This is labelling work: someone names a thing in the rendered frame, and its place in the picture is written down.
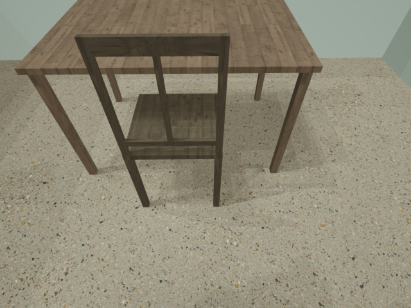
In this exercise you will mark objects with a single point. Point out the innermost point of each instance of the chair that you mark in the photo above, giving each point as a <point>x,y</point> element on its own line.
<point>164,126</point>

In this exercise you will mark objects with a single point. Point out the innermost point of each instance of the table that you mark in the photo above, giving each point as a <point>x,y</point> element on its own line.
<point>265,38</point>

